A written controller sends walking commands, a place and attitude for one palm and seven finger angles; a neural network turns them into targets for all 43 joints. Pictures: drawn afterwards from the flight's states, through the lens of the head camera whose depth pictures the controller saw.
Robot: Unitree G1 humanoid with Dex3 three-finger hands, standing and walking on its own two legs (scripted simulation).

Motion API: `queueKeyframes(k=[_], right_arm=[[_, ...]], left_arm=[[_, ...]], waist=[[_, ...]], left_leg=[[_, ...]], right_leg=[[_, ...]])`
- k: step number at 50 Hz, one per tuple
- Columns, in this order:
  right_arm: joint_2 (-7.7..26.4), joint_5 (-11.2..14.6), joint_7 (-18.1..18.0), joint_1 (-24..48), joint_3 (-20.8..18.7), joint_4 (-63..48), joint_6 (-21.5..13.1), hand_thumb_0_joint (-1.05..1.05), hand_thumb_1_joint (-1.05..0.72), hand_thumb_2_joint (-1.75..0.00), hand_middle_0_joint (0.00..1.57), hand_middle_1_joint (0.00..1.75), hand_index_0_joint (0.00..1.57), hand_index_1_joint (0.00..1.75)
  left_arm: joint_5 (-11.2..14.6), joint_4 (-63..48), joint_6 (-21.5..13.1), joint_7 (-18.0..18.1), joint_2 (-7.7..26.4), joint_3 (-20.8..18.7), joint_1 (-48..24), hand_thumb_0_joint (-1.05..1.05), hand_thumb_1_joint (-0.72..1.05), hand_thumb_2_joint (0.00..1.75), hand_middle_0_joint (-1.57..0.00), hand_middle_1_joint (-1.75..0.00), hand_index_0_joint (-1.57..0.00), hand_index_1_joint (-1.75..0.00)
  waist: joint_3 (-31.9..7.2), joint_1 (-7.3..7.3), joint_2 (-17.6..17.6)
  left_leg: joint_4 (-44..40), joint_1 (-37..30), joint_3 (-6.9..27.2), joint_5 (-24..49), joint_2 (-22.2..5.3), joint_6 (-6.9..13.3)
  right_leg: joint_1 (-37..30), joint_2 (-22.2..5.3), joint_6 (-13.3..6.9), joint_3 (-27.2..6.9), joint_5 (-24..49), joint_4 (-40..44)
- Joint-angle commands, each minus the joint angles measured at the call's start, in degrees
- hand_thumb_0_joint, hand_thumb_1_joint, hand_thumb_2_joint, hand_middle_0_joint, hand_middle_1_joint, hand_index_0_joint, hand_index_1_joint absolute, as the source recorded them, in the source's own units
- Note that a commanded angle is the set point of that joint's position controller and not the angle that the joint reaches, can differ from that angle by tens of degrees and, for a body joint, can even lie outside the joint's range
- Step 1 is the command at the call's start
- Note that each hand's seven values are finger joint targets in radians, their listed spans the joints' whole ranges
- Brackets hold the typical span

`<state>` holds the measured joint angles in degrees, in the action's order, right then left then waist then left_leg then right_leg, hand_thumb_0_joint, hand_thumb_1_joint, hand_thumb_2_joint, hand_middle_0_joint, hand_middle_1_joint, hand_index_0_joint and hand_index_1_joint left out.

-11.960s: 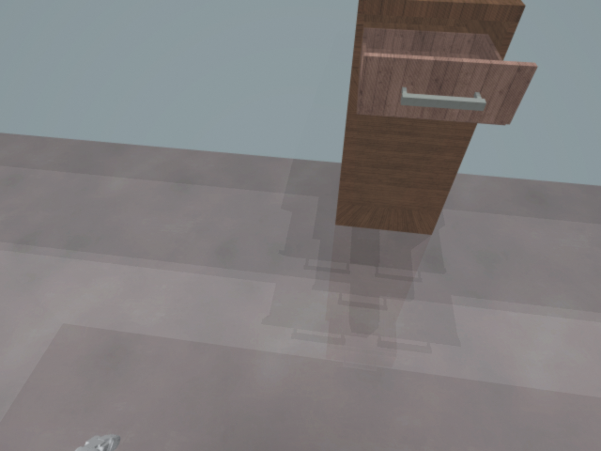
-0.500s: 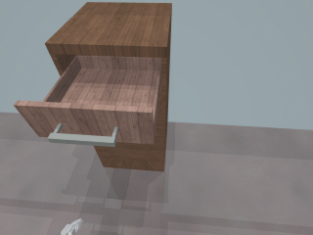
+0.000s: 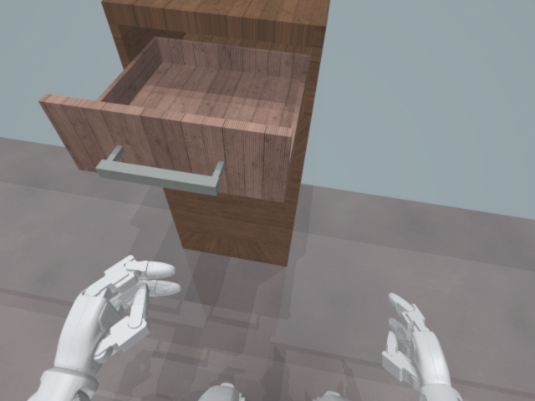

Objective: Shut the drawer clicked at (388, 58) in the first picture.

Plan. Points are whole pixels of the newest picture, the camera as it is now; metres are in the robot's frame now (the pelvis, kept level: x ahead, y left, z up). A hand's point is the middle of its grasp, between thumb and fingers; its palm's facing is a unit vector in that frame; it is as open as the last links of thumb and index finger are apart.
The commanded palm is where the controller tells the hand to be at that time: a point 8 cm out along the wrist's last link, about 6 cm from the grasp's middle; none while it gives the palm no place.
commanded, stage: raise the hand and make a fist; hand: left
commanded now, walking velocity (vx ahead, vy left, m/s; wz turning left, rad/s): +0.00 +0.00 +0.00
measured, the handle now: (163, 168) +0.42 +0.22 +0.10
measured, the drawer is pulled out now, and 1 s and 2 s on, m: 0.27 0.27 0.27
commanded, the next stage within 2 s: bring the fist close to the handle in 1.28 s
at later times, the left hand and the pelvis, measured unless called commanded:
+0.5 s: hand (123, 278) +0.22 +0.20 +0.13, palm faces -0.04 -1.00 -0.08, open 3.1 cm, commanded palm +0.19 +0.25 +0.15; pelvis +0.03 +0.03 +0.03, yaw -2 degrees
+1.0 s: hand (94, 235) +0.23 +0.21 +0.20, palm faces +0.00 -0.99 -0.11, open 3.3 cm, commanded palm +0.19 +0.26 +0.20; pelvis +0.04 +0.01 +0.05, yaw -1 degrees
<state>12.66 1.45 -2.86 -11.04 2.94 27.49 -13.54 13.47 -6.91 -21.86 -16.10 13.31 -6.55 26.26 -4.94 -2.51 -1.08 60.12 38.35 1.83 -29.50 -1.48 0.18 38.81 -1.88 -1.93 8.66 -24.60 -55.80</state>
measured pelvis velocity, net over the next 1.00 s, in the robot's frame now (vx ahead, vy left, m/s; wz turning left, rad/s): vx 0.04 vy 0.01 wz -0.02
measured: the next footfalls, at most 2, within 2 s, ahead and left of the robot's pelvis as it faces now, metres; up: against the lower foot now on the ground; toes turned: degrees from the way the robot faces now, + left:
none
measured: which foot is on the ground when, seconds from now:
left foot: down 0.00-1.00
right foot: down 0.00-1.00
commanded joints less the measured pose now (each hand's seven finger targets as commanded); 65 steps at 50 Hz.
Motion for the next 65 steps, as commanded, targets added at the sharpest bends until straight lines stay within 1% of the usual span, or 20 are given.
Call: queueKeyframes(k=[1, 2, 6, 7, 12, 15, 17, 20, 22, 25, 27, 30, 37, 41, 44, 47, 52, 54, 63, 65], right_arm=[[7.93, 1.45, -1.32, 1.6, -4.04, -7.13, -4.38, 0.0, -0.9, -0.9, 0.2, 0.3, 0.2, 0.3], [7.67, 1.41, -1.28, 2.79, -4.0, -6.76, -4.37, 0.0, -0.9, -0.9, 0.2, 0.3, 0.2, 0.3], [6.28, 1.03, -0.59, 3.07, -4.03, -6.42, -5.43, 0.0, -0.9, -0.9, 0.2, 0.3, 0.2, 0.3], [6.47, 0.69, -0.39, 3.85, -3.82, -6.16, -5.65, 0.0, -0.9, -0.9, 0.2, 0.3, 0.2, 0.3], [7.5, 0.63, 0.14, 2.31, -3.96, -5.82, -7.47, 0.0, -0.9, -0.9, 0.2, 0.3, 0.2, 0.3], [7.69, 1.02, 0.03, 0.83, -4.24, -5.53, -8.49, 0.0, -0.9, -0.9, 0.2, 0.3, 0.2, 0.3], [8.07, 0.85, -0.08, 0.86, -4.15, -4.95, -8.82, 0.0, -0.9, -0.9, 0.2, 0.3, 0.2, 0.3], [7.88, 1.12, -0.17, 0.64, -3.92, -4.82, -9.35, 0.0, -0.9, -0.9, 0.2, 0.3, 0.2, 0.3], [8.01, 1.04, -0.22, 1.09, -3.83, -4.36, -9.19, 0.0, -0.9, -0.9, 0.2, 0.3, 0.2, 0.3], [7.54, 1.26, -0.2, 1.27, -3.36, -4.67, -9.05, 0.0, -0.9, -0.9, 0.2, 0.3, 0.2, 0.3], [7.6, 1.22, -0.27, 2.03, -3.12, -4.33, -8.6, 0.0, -0.9, -0.9, 0.2, 0.3, 0.2, 0.3], [7.13, 1.47, -0.08, 2.56, -2.5, -4.95, -8.45, 0.0, -0.9, -0.9, 0.2, 0.3, 0.2, 0.3], [6.9, 1.74, -0.6, 4.79, -1.21, -4.28, -7.4, 0.0, -0.9, -0.9, 0.2, 0.3, 0.2, 0.3], [6.95, 2.04, -1.25, 4.77, -0.9, -3.7, -7.94, 0.0, -0.9, -0.9, 0.2, 0.3, 0.2, 0.3], [7.1, 2.19, -1.71, 5.56, -0.33, -2.96, -8.79, 0.0, -0.9, -0.9, 0.2, 0.3, 0.2, 0.3], [7.58, 2.36, -1.92, 6.2, -0.63, -2.26, -9.26, 0.0, -0.9, -0.9, 0.2, 0.3, 0.2, 0.3], [7.68, 2.2, -1.86, 6.52, -0.95, -2.22, -9.41, 0.0, -0.9, -0.9, 0.2, 0.3, 0.2, 0.3], [7.48, 2.23, -1.71, 6.11, -0.93, -2.45, -9.6, 0.0, -0.9, -0.9, 0.2, 0.3, 0.2, 0.3], [7.89, 2.17, -2.12, 5.24, -1.37, -0.89, -11.82, 0.0, -0.9, -0.9, 0.2, 0.3, 0.2, 0.3], [8.22, 2.28, -2.5, 5.0, -1.46, -0.64, -12.04, 0.0, -0.9, -0.9, 0.2, 0.3, 0.2, 0.3]], left_arm=[[2.39, -9.63, 3.58, -1.74, 7.6, -5.95, -4.72, 0.0, 0.9, 0.9, -0.84, -0.99, -0.84, -0.99], [2.8, -7.54, 5.46, -1.35, 8.38, -7.95, -2.37, 0.0, 0.9, 0.9, -0.86, -1.01, -0.86, -1.01], [3.67, -14.63, 7.23, 1.31, 7.07, -9.31, 1.67, 0.0, 0.9, 0.9, -0.94, -1.1, -0.94, -1.1], [3.34, -14.27, 7.13, 2.03, 7.35, -9.24, 2.32, 0.0, 0.9, 0.9, -0.96, -1.12, -0.96, -1.12], [2.67, -18.84, 5.17, 3.15, 6.07, -6.62, 0.7, 0.0, 0.9, 0.9, -1.06, -1.23, -1.06, -1.23], [2.17, -21.41, 4.79, 3.44, 6.03, -6.42, 1.22, 0.0, 0.9, 0.9, -1.12, -1.3, -1.12, -1.3], [1.82, -21.9, 5.23, 3.71, 7.04, -6.66, 0.52, 0.0, 0.9, 0.9, -1.16, -1.34, -1.16, -1.34], [1.58, -24.77, 5.96, 3.67, 5.95, -5.49, -0.29, 0.0, 0.9, 0.9, -1.22, -1.4, -1.22, -1.4], [1.32, -24.55, 7.22, 4.11, 6.92, -6.35, -1.07, 0.0, 0.9, 0.9, -1.26, -1.45, -1.26, -1.45], [1.27, -26.12, 9.7, 3.6, 5.75, -5.09, -1.09, 0.0, 0.9, 0.9, -1.32, -1.51, -1.32, -1.51], [1.0, -25.9, 11.61, 3.69, 6.99, -6.39, -1.67, 0.0, 0.9, 0.9, -1.36, -1.56, -1.36, -1.56], [1.18, -28.87, 14.2, 3.09, 5.9, -5.24, -1.8, 0.0, 0.9, 0.9, -1.4, -1.6, -1.4, -1.6], [2.51, -29.95, 18.77, 2.71, 8.16, -8.9, -5.24, 0.0, 0.9, 0.9, -1.4, -1.6, -1.4, -1.6], [3.56, -29.76, 20.1, 1.85, 10.13, -11.54, -8.07, 0.0, 0.9, 0.9, -1.4, -1.6, -1.4, -1.6], [4.47, -29.42, 21.19, 0.81, 10.06, -11.39, -12.3, 0.0, 0.9, 0.9, -1.4, -1.6, -1.4, -1.6], [5.27, -24.1, 22.81, -0.38, 10.31, -13.25, -9.19, 0.0, 0.9, 0.9, -1.4, -1.6, -1.4, -1.6], [5.5, -24.29, 22.95, -0.83, 13.1, -16.49, -8.04, 0.0, 0.9, 0.9, -1.4, -1.6, -1.4, -1.6], [5.53, -26.41, 21.87, -0.68, 12.41, -15.71, -9.39, 0.0, 0.9, 0.9, -1.4, -1.6, -1.4, -1.6], [5.32, -23.46, 18.62, -0.67, 11.78, -14.63, -10.59, 0.0, 0.9, 0.9, -1.4, -1.6, -1.4, -1.6], [5.53, -21.56, 18.95, -1.01, 13.6, -16.2, -11.55, 0.0, 0.9, 0.9, -1.4, -1.6, -1.4, -1.6]], waist=[[-9.57, 2.43, -0.36], [-9.18, 1.44, 1.52], [-8.99, -0.11, 0.0], [-7.34, -0.15, 2.49], [-4.28, 1.44, 1.01], [-5.87, 1.41, -2.37], [-5.82, 1.75, 0.25], [-5.73, 1.39, -3.43], [-5.27, 1.35, -0.8], [-4.63, 0.72, -3.91], [-3.7, 0.47, -0.93], [-3.71, -0.03, -2.91], [-0.54, -0.3, -2.17], [-1.89, -0.37, -1.05], [-0.44, -0.17, -3.34], [-0.07, -0.8, 0.09], [-0.51, -1.52, -0.02], [-1.01, -1.27, -2.59], [0.59, -0.57, -3.09], [1.01, -0.6, -0.05]], left_leg=[[-14.41, -3.65, 0.31, 9.79, 1.63, 1.21], [-15.36, -3.72, 0.61, 11.27, 1.51, 1.16], [-18.41, -6.71, 0.1, 16.51, 1.19, 0.67], [-18.79, -6.13, 0.4, 16.84, 1.1, 0.77], [-20.31, -7.89, 0.05, 14.14, 1.12, 0.76], [-21.11, -10.88, -0.05, 15.29, 1.05, 0.63], [-21.26, -11.68, 0.42, 17.04, 0.83, 0.79], [-22.53, -14.54, 0.79, 20.02, 0.66, 0.28], [-23.08, -15.4, 1.09, 21.37, 0.41, 0.42], [-24.4, -17.63, 0.92, 24.19, 0.35, -0.07], [-25.32, -18.2, 1.08, 24.84, 0.13, 0.03], [-26.53, -20.3, 0.98, 27.53, 0.02, -0.43], [-29.75, -21.85, 0.67, 23.61, 0.18, -0.39], [-30.83, -23.79, 0.54, 23.71, 0.33, -0.06], [-32.04, -24.82, 0.66, 22.08, 0.54, 0.14], [-32.15, -24.6, 0.42, 22.31, 0.77, 0.39], [-32.3, -24.73, -0.34, 23.24, 1.06, 0.51], [-32.52, -25.48, -0.76, 23.43, 1.14, 0.53], [-32.55, -25.81, -1.3, 21.09, 1.3, 0.94], [-32.4, -25.15, -1.15, 19.99, 1.19, 1.1]], right_leg=[[-11.77, 1.07, 0.91, -8.01, 0.47, 15.05], [-13.66, 1.24, 0.87, -7.61, 1.94, 15.25], [-16.29, 1.34, 0.82, -4.85, 9.13, 14.49], [-16.56, 1.62, 0.83, -4.68, 9.13, 14.57], [-14.57, 1.71, 0.98, -4.6, 5.94, 15.99], [-14.92, 1.59, 0.86, -4.19, 7.48, 16.32], [-15.86, 1.79, 0.95, -3.91, 9.81, 16.36], [-16.79, 1.73, 0.8, -3.12, 12.75, 16.42], [-17.79, 1.89, 0.9, -3.03, 14.13, 17.13], [-19.11, 1.88, 0.84, -2.79, 16.65, 17.92], [-20.41, 2.1, 0.81, -2.67, 17.41, 18.9], [-21.73, 1.97, 0.88, -2.45, 19.32, 19.7], [-24.07, 2.5, 0.65, -2.54, 17.7, 23.28], [-25.53, 2.33, 0.85, -2.82, 18.44, 25.11], [-26.03, 2.19, 0.76, -3.06, 16.99, 26.69], [-27.07, 2.3, 0.79, -3.5, 17.94, 27.53], [-28.34, 2.06, 0.91, -4.15, 19.08, 28.22], [-28.35, 1.98, 0.91, -4.19, 19.18, 28.39], [-27.57, 1.68, 1.23, -5.4, 16.83, 30.06], [-27.25, 1.75, 1.48, -5.72, 15.39, 30.43]])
